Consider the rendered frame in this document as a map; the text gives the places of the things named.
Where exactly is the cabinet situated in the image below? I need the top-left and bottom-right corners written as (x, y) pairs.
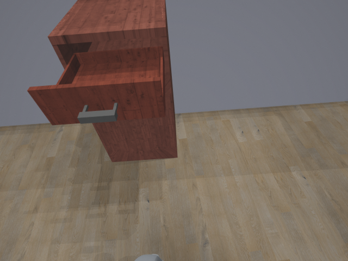
top-left (48, 0), bottom-right (178, 162)

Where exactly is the handle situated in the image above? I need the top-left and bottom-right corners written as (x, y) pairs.
top-left (77, 103), bottom-right (118, 124)

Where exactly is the drawer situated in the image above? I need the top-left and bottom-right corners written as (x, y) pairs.
top-left (27, 46), bottom-right (165, 125)

